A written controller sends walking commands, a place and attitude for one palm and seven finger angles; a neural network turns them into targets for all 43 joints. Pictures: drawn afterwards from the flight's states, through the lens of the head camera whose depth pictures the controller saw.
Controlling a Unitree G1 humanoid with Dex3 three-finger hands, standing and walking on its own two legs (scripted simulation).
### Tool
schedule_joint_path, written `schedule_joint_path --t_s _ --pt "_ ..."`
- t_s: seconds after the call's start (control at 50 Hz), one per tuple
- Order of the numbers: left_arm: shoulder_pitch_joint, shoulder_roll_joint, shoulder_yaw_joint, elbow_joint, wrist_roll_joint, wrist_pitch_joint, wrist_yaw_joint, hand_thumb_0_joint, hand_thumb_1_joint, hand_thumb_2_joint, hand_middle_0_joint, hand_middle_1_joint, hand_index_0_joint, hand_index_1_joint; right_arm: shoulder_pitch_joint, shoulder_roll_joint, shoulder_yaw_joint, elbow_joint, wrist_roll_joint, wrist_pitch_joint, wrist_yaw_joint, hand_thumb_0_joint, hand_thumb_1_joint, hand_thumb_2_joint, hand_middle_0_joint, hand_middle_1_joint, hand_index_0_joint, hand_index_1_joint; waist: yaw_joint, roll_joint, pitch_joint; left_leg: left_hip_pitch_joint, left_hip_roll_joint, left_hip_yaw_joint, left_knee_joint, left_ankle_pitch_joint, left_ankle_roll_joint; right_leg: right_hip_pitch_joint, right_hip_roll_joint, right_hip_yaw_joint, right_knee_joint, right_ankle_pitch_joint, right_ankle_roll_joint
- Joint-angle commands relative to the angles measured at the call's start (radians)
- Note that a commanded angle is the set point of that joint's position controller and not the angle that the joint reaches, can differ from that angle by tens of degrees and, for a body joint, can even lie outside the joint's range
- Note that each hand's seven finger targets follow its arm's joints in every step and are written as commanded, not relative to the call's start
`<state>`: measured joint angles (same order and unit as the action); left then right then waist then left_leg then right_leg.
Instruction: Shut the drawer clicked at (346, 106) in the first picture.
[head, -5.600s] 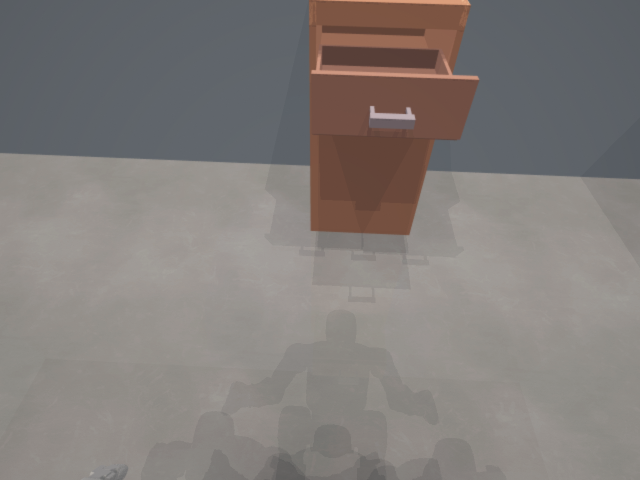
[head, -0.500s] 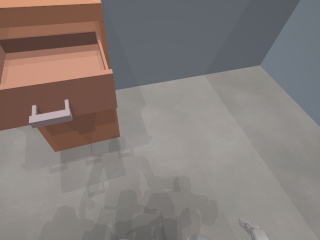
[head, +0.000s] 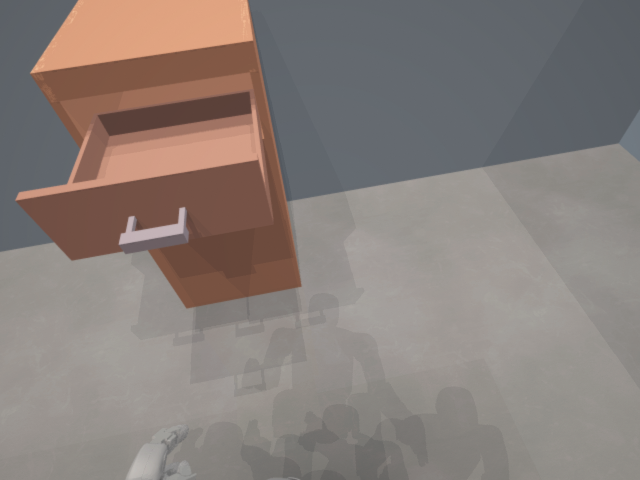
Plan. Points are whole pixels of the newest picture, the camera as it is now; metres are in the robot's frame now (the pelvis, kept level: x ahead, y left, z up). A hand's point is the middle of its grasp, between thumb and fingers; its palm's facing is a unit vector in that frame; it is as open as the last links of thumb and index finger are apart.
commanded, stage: turn to face it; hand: left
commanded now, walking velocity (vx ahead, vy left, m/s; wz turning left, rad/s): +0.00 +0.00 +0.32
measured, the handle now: (156, 228) +0.51 +0.29 +0.00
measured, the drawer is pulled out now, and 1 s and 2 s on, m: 0.30 0.30 0.30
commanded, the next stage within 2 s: take the last steps up to it in 0.12 s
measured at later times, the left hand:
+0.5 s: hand out of the picture -0.12 +0.22 -0.18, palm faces +0.28 -0.94 -0.18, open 7.4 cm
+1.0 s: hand (165, 447) +0.21 +0.26 -0.18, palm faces +0.10 -0.98 -0.15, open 7.4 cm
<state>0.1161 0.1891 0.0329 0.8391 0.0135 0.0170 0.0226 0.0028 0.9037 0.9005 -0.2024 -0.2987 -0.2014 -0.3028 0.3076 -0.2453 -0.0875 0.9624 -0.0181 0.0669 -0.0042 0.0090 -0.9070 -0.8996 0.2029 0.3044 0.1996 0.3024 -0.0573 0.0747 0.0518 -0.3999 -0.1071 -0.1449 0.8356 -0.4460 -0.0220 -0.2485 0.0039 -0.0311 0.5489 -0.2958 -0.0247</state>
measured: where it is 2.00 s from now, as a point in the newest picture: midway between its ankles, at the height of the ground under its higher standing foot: outside the picture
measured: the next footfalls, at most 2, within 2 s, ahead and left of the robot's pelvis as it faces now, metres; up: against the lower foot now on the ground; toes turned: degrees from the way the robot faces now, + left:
left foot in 0.46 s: -0.01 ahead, +0.14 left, +0.00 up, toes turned +13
right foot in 1.06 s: +0.26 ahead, -0.03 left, +0.00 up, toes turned +6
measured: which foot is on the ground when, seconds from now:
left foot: up 0.00-0.44, down 0.46-1.00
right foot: down 0.00-0.46, up 0.48-1.00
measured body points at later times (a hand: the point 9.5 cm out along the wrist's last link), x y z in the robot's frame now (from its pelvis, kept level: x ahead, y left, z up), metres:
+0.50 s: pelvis +0.00 +0.05 +0.00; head -0.01 +0.08 +0.45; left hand -0.13 +0.27 -0.17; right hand +0.14 -0.17 -0.12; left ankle -0.05 +0.13 -0.74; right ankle +0.00 -0.09 -0.72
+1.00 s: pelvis +0.13 +0.08 -0.01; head +0.15 +0.09 +0.44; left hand +0.20 +0.31 -0.16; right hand -0.01 -0.12 -0.14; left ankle -0.05 +0.13 -0.73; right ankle +0.26 +0.00 -0.70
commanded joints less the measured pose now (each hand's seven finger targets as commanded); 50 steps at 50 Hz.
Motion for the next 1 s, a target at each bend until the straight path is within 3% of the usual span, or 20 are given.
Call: schedule_joint_path --t_s 0.0,0.04,0.14,0.2,0.28,0.34,0.38,0.4,0.42,0.44,0.46,0.5,0.52,0.56,0.6,0.68,0.78,0.88,0.94,0.98 --pt "-0.013 0.167 0.046 -0.064 -0.006 -0.017 0.019 0.0 0.9 0.9 -0.2 -0.3 -0.2 -0.3 0.009 -0.088 -0.027 -0.054 -0.007 -0.009 0.011 0.0 -0.9 -0.9 0.2 0.3 0.2 0.3 0.012 -0.223 -0.001 -0.134 0.1 0.051 0.39 0.05 -0.024 0.011 -0.298 0.183 -0.285 0.163 -0.071" --pt "0.02 0.149 0.041 -0.049 -0.006 -0.027 0.014 0.0 0.9 0.9 -0.2 -0.3 -0.2 -0.3 0.021 -0.072 -0.021 -0.039 -0.006 -0.007 0.016 0.0 -0.9 -0.9 0.2 0.3 0.2 0.3 0.016 -0.24 0.01 -0.138 0.106 0.077 0.413 0.116 -0.035 0.008 -0.269 0.106 -0.286 0.175 -0.063" --pt "0.141 0.159 0.046 0.004 0.001 -0.031 0.016 0.0 0.9 0.9 -0.2 -0.3 -0.2 -0.3 -0.048 -0.065 -0.012 -0.035 -0.006 -0.004 0.013 0.0 -0.9 -0.9 0.2 0.3 0.2 0.3 0.062 -0.228 0.01 -0.153 0.131 0.093 0.325 0.107 -0.054 0.088 -0.294 0.109 -0.282 0.199 -0.084" --pt "0.209 0.168 0.048 0.039 0.01 -0.031 0.015 0.0 0.9 0.9 -0.2 -0.3 -0.2 -0.3 -0.112 -0.05 -0.002 -0.042 -0.002 -0.007 0.011 0.0 -0.9 -0.9 0.2 0.3 0.2 0.3 0.09 -0.237 0.009 -0.115 0.134 0.117 0.199 0.04 -0.054 0.122 -0.308 0.11 -0.262 0.316 -0.1" --pt "0.287 0.176 0.051 0.098 0.018 -0.042 0.006 0.0 0.9 0.9 -0.2 -0.3 -0.2 -0.3 -0.164 -0.029 0.014 -0.051 -0.002 -0.028 0.02 0.0 -0.9 -0.9 0.2 0.3 0.2 0.3 0.126 -0.253 -0.031 -0.061 0.137 0.175 0.011 0.008 -0.032 0.182 -0.323 0.14 -0.309 0.113 -0.106" --pt "0.301 0.181 0.051 0.132 0.023 -0.048 0.001 0.0 0.9 0.9 -0.2 -0.3 -0.2 -0.3 -0.16 -0.011 0.024 -0.052 0.001 -0.056 0.023 0.0 -0.9 -0.9 0.2 0.3 0.2 0.3 0.123 -0.249 -0.027 0.041 0.133 0.205 -0.152 -0.023 0.0 0.137 -0.337 0.156 -0.314 -0.002 -0.12" --pt "0.277 0.167 0.046 0.155 0.016 -0.044 -0.002 0.0 0.9 0.9 -0.2 -0.3 -0.2 -0.3 -0.068 0.001 0.031 -0.012 0.002 -0.073 0.017 0.0 -0.9 -0.9 0.2 0.3 0.2 0.3 0.073 -0.23 -0.041 0.243 0.111 0.242 -0.365 0.075 0.017 0.03 -0.281 0.097 -0.256 -0.102 -0.078" --pt "0.258 0.143 0.04 0.157 0.006 -0.039 -0.005 0.0 0.9 0.9 -0.2 -0.3 -0.2 -0.3 0.003 -0.02 0.029 0.017 0.004 -0.084 0.008 0.0 -0.9 -0.9 0.2 0.3 0.2 0.3 0.037 -0.143 -0.049 0.4 0.128 0.22 -0.478 0.128 0.024 -0.087 -0.232 0.038 -0.176 -0.17 -0.036" --pt "0.253 0.083 0.025 0.15 -0.001 -0.034 -0.012 0.0 0.9 0.9 -0.2 -0.3 -0.2 -0.3 0.083 -0.102 0.01 0.045 -0.001 -0.094 -0.003 0.0 -0.9 -0.9 0.2 0.3 0.2 0.3 -0.003 0.107 -0.059 0.532 0.316 -0.028 -0.564 0.015 0.079 -0.268 -0.13 -0.052 0.043 -0.218 0.02" --pt "0.218 0.047 0.01 0.124 0.007 -0.036 -0.014 0.0 0.9 0.9 -0.2 -0.3 -0.2 -0.3 0.155 -0.177 -0.003 0.057 -0.004 -0.09 -0.011 0.0 -0.9 -0.9 0.2 0.3 0.2 0.3 -0.033 0.27 -0.017 0.53 0.491 -0.248 -0.66 -0.013 0.155 -0.416 -0.056 -0.122 0.266 -0.286 0.055" --pt "0.173 0.074 0.017 0.112 0.014 -0.036 -0.014 0.0 0.9 0.9 -0.2 -0.3 -0.2 -0.3 0.149 -0.18 0.0 0.055 -0.007 -0.082 -0.015 0.0 -0.9 -0.9 0.2 0.3 0.2 0.3 -0.036 0.156 0.043 0.445 0.531 -0.258 -0.676 -0.013 0.207 -0.448 -0.088 -0.039 0.39 -0.262 0.038" --pt "0.155 0.083 0.022 0.152 0.023 -0.027 -0.02 0.0 0.9 0.9 -0.2 -0.3 -0.2 -0.3 0.091 -0.096 0.026 0.057 -0.007 -0.095 -0.026 0.0 -0.9 -0.9 0.2 0.3 0.2 0.3 -0.006 0.099 0.141 0.341 0.455 -0.164 -0.695 0.065 0.171 -0.449 -0.108 0.011 0.502 -0.135 0.036" --pt "0.185 0.074 0.023 0.176 0.021 -0.028 -0.028 0.0 0.9 0.9 -0.2 -0.3 -0.2 -0.3 0.06 -0.067 0.039 0.051 -0.003 -0.103 -0.027 0.0 -0.9 -0.9 0.2 0.3 0.2 0.3 0.022 0.067 0.166 0.315 0.414 -0.082 -0.691 0.191 0.144 -0.431 -0.116 0.021 0.532 -0.054 0.04" --pt "0.248 0.053 0.022 0.211 0.015 -0.028 -0.033 0.0 0.9 0.9 -0.2 -0.3 -0.2 -0.3 0.066 -0.048 0.045 0.053 0.006 -0.121 -0.03 0.0 -0.9 -0.9 0.2 0.3 0.2 0.3 0.053 0.045 0.125 0.351 0.352 0.042 -0.66 0.483 0.106 -0.404 -0.095 0.003 0.574 0.033 0.055" --pt "0.274 0.043 0.028 0.223 0.014 -0.022 -0.028 0.0 0.9 0.9 -0.2 -0.3 -0.2 -0.3 0.11 -0.022 0.044 0.067 0.009 -0.133 -0.036 0.0 -0.9 -0.9 0.2 0.3 0.2 0.3 0.061 0.044 0.088 0.38 0.325 0.108 -0.626 0.71 0.058 -0.396 -0.072 -0.003 0.601 0.069 0.059" --pt "0.226 0.046 0.032 0.211 0.01 -0.014 -0.027 0.0 0.9 0.9 -0.2 -0.3 -0.2 -0.3 0.164 -0.015 0.053 0.096 0.011 -0.141 -0.045 0.0 -0.9 -0.9 0.2 0.3 0.2 0.3 0.059 0.033 0.079 0.432 0.336 0.113 -0.601 0.821 0.052 -0.469 -0.062 0.003 0.627 0.108 0.054" --pt "0.086 0.036 0.029 0.168 0.006 -0.012 -0.032 0.0 0.9 0.9 -0.2 -0.3 -0.2 -0.3 0.245 0.011 0.064 0.143 0.001 -0.147 -0.058 0.0 -0.9 -0.9 0.2 0.3 0.2 0.3 0.033 0.047 0.135 0.486 0.373 0.086 -0.594 0.892 0.092 -0.568 -0.071 -0.01 0.582 0.116 0.039" --pt "-0.07 0.019 0.01 0.116 0.002 -0.024 -0.04 0.0 0.9 0.9 -0.2 -0.3 -0.2 -0.3 0.331 0.02 0.072 0.188 -0.013 -0.149 -0.065 0.0 -0.9 -0.9 0.2 0.3 0.2 0.3 0.0 0.027 0.159 0.529 0.37 0.111 -0.536 1.107 0.109 -0.501 -0.051 -0.083 0.349 0.08 0.001" --pt "0.038 0.023 0.011 0.141 -0.003 -0.032 -0.031 0.0 0.9 0.9 -0.2 -0.3 -0.2 -0.3 0.297 -0.033 0.057 0.19 -0.006 -0.141 -0.065 0.0 -0.9 -0.9 0.2 0.3 0.2 0.3 0.061 0.05 0.056 0.485 0.357 0.171 -0.406 1.341 0.1 -0.212 0.023 -0.13 0.177 0.036 -0.044" --pt "0.167 0.051 0.022 0.178 0.001 -0.041 -0.023 0.0 0.9 0.9 -0.2 -0.3 -0.2 -0.3 0.273 -0.034 0.049 0.189 0.002 -0.135 -0.062 0.0 -0.9 -0.9 0.2 0.3 0.2 0.3 0.115 0.06 -0.012 0.401 0.347 0.173 -0.267 1.298 0.09 0.015 0.043 -0.128 0.081 0.11 -0.064"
